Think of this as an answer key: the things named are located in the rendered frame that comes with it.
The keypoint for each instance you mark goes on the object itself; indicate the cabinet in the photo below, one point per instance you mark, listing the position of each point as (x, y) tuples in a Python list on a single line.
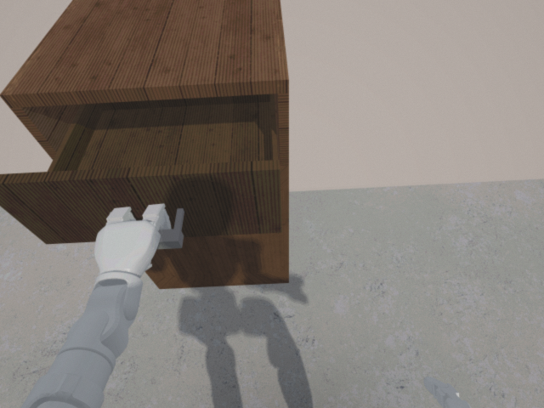
[(106, 51)]

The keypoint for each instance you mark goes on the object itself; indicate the robot left hand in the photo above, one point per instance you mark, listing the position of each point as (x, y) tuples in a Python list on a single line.
[(125, 244)]

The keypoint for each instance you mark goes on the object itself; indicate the robot right hand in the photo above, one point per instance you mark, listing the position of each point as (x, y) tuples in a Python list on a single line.
[(445, 394)]

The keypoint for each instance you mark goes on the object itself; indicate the drawer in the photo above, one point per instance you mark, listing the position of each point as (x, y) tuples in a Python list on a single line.
[(214, 157)]

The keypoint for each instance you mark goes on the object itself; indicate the handle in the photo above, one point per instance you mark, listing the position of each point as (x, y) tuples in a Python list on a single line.
[(172, 238)]

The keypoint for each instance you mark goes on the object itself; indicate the left robot forearm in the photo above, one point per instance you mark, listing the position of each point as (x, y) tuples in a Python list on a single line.
[(82, 367)]

